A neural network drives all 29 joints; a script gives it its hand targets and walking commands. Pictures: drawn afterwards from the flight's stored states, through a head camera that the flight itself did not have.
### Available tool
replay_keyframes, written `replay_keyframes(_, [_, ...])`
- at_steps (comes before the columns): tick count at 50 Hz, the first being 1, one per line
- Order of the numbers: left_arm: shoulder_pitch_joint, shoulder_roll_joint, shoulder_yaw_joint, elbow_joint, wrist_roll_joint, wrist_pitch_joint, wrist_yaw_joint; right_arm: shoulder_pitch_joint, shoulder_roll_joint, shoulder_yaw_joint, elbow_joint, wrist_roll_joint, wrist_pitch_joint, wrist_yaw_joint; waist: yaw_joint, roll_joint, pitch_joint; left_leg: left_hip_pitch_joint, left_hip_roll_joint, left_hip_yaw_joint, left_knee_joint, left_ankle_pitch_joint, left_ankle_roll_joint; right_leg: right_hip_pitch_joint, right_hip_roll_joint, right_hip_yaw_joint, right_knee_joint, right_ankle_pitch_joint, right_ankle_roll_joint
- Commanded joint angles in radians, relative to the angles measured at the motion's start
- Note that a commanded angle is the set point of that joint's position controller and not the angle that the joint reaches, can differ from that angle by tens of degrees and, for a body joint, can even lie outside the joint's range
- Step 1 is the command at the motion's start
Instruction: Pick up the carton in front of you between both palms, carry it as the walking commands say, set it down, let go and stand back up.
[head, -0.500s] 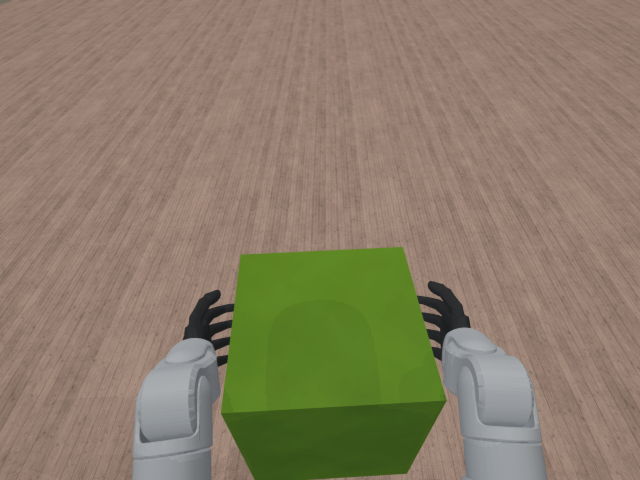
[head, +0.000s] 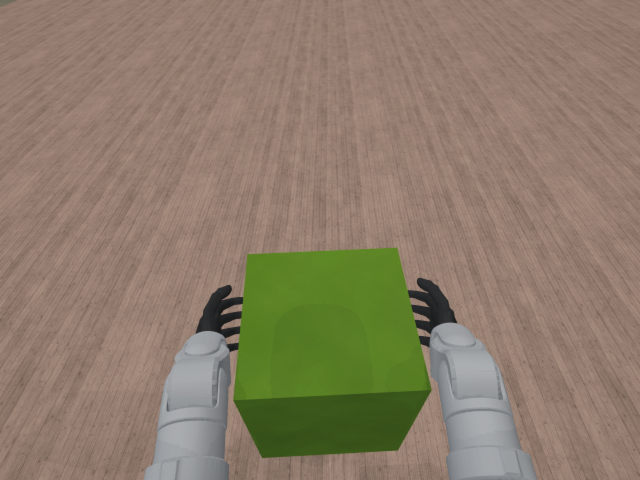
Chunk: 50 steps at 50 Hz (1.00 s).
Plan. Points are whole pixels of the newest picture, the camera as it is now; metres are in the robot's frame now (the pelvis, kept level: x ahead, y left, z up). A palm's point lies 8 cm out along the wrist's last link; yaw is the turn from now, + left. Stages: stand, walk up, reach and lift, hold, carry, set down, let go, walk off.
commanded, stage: carry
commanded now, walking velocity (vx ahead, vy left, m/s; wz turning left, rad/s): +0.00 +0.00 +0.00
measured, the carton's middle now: (326, 357) +0.31 +0.00 -0.04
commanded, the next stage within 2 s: hold in 0.56 s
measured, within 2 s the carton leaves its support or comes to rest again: neither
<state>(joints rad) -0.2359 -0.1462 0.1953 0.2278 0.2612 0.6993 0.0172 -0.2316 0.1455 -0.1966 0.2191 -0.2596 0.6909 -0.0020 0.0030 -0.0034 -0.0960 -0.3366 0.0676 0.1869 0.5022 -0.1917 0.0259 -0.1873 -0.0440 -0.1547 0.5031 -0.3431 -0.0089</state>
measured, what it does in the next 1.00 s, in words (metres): stands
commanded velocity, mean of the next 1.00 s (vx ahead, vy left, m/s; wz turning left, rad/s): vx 0.00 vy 0.00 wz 0.00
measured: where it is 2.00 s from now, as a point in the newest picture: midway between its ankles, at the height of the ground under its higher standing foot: outside the picture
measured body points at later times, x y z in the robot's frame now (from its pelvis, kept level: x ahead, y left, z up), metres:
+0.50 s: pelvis -0.01 -0.01 +0.00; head -0.03 +0.00 +0.45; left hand +0.29 +0.15 +0.03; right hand +0.29 -0.16 +0.04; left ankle +0.05 +0.11 -0.74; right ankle -0.05 -0.10 -0.74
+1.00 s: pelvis -0.03 +0.01 +0.01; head -0.06 +0.03 +0.45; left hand +0.29 +0.13 +0.04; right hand +0.26 -0.17 +0.04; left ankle +0.05 +0.12 -0.74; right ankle -0.05 -0.11 -0.74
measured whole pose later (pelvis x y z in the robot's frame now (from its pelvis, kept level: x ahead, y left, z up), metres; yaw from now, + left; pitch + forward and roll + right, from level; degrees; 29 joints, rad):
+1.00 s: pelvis -0.03 +0.01 +0.01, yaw -7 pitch -8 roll +0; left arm -0.33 -0.17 0.29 0.30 0.32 0.70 0.01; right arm -0.35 0.18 -0.31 0.36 -0.31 0.65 0.03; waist 0.01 -0.03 0.06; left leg -0.15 -0.01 -0.01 0.41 -0.14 0.00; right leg -0.06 0.02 0.05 0.45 -0.26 -0.01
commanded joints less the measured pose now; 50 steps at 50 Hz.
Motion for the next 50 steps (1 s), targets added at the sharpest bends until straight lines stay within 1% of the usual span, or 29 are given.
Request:
replay_keyframes(1, [-0.428,-0.881,-0.525,-0.051,-0.233,-0.060,-0.219,-0.410,0.879,0.508,-0.030,0.217,-0.051,0.204,-0.001,0.003,-0.209,0.160,0.104,-0.120,-0.051,0.182,0.006,-0.030,-0.112,0.099,-0.093,0.169,-0.014])
replay_keyframes(5, [-0.394,-0.892,-0.579,-0.113,-0.267,-0.024,-0.220,-0.378,0.893,0.565,-0.086,0.253,-0.015,0.206,-0.002,0.005,-0.224,0.162,0.104,-0.120,-0.044,0.211,0.006,-0.025,-0.111,0.097,-0.082,0.195,-0.012])
replay_keyframes(7, [-0.380,-0.877,-0.581,-0.128,-0.269,-0.004,-0.217,-0.361,0.879,0.567,-0.099,0.255,0.004,0.204,-0.002,0.007,-0.222,0.158,0.104,-0.121,-0.042,0.219,0.005,-0.027,-0.111,0.097,-0.079,0.201,-0.010])
replay_keyframes(15, [-0.390,-0.863,-0.581,-0.143,-0.271,0.006,-0.213,-0.371,0.866,0.568,-0.120,0.258,0.014,0.200,-0.001,0.005,-0.201,0.146,0.103,-0.122,-0.046,0.196,0.001,-0.043,-0.112,0.100,-0.086,0.187,-0.014])
replay_keyframes(28, [-0.382,-0.860,-0.573,-0.132,-0.268,0.008,-0.212,-0.364,0.862,0.561,-0.111,0.253,0.017,0.199,-0.001,0.003,-0.203,0.143,0.103,-0.120,-0.044,0.196,-0.002,-0.046,-0.112,0.102,-0.084,0.199,-0.017])
replay_keyframes(29, [-0.303,-0.865,-0.538,-0.156,-0.270,0.012,-0.218,-0.284,0.871,0.516,-0.076,0.234,0.014,0.207,-0.009,-0.078,-0.075,0.434,-0.152,-0.259,-0.054,0.369,0.003,-0.085,0.097,0.257,-0.164,0.441,-0.023])
replay_keyframes(30, [-0.291,-0.836,-0.540,-0.187,-0.257,-0.001,-0.212,-0.277,0.853,0.514,-0.117,0.217,-0.007,0.202,-0.012,-0.047,-0.156,0.500,-0.148,-0.275,-0.072,0.379,0.010,-0.040,0.082,0.277,-0.155,0.503,-0.026])
replay_keyframes(31, [-0.326,-0.837,-0.555,-0.202,-0.257,-0.003,-0.212,-0.276,0.855,0.504,-0.098,0.212,-0.014,0.197,-0.020,-0.046,-0.127,0.453,-0.150,-0.273,-0.078,0.410,-0.001,0.003,0.088,0.274,-0.160,0.514,-0.021])
replay_keyframes(32, [-0.351,-0.839,-0.560,-0.197,-0.257,-0.006,-0.214,-0.294,0.859,0.498,-0.098,0.207,-0.023,0.191,-0.022,-0.054,-0.134,0.449,-0.153,-0.265,-0.085,0.391,-0.010,0.035,0.087,0.276,-0.170,0.488,-0.016])
replay_keyframes(34, [-0.374,-0.846,-0.578,-0.190,-0.264,-0.014,-0.223,-0.298,0.853,0.492,-0.078,0.197,-0.031,0.186,-0.021,-0.038,-0.125,0.388,-0.172,-0.255,-0.102,0.354,-0.033,0.124,0.095,0.271,-0.182,0.489,-0.004])
replay_keyframes(35, [-0.373,-0.848,-0.575,-0.178,-0.261,-0.019,-0.224,-0.320,0.864,0.505,-0.081,0.201,-0.033,0.189,-0.022,-0.043,-0.120,0.393,-0.175,-0.254,-0.109,0.311,-0.029,0.108,0.100,0.267,-0.184,0.460,0.003])
replay_keyframes(36, [-0.372,-0.853,-0.567,-0.162,-0.256,-0.022,-0.222,-0.346,0.871,0.514,-0.080,0.211,-0.034,0.193,-0.018,-0.035,-0.117,0.413,-0.174,-0.254,-0.113,0.281,-0.022,0.079,0.100,0.266,-0.187,0.425,0.005])
replay_keyframes(39, [-0.358,-0.863,-0.529,-0.123,-0.227,-0.021,-0.214,-0.392,0.874,0.523,-0.059,0.230,-0.035,0.213,0.016,-0.019,-0.082,0.432,-0.167,-0.252,-0.121,0.219,-0.013,0.021,0.096,0.267,-0.203,0.319,0.002])
replay_keyframes(40, [-0.357,-0.867,-0.519,-0.109,-0.219,-0.019,-0.214,-0.403,0.874,0.520,-0.048,0.230,-0.033,0.219,0.022,-0.018,-0.070,0.438,-0.166,-0.251,-0.123,0.201,-0.013,0.003,0.095,0.267,-0.208,0.288,0.000])
replay_keyframes(43, [-0.379,-0.881,-0.502,-0.076,-0.210,-0.015,-0.220,-0.431,0.879,0.501,-0.015,0.225,-0.031,0.232,0.022,-0.021,-0.045,0.460,-0.161,-0.247,-0.128,0.154,-0.014,-0.045,0.096,0.264,-0.223,0.209,-0.008])
replay_keyframes(45, [-0.440,-0.895,-0.477,-0.043,-0.201,-0.017,-0.226,-0.489,0.875,0.467,0.025,0.210,-0.037,0.241,0.019,-0.019,-0.026,0.464,-0.157,-0.247,-0.127,0.101,-0.016,-0.083,0.095,0.262,-0.227,0.131,-0.018])
replay_keyframes(47, [-0.520,-0.917,-0.444,0.015,-0.188,-0.026,-0.234,-0.560,0.873,0.417,0.091,0.184,-0.054,0.252,0.009,-0.014,-0.005,0.465,-0.151,-0.247,-0.121,0.017,-0.020,-0.134,0.094,0.258,-0.225,0.025,-0.032])
replay_keyframes(50, [-0.667,-0.943,-0.360,0.144,-0.150,-0.055,-0.250,-0.681,0.861,0.300,0.239,0.115,-0.100,0.268,-0.007,-0.007,0.017,0.432,-0.142,-0.255,-0.099,-0.116,-0.027,-0.190,0.093,0.246,-0.193,-0.093,-0.053])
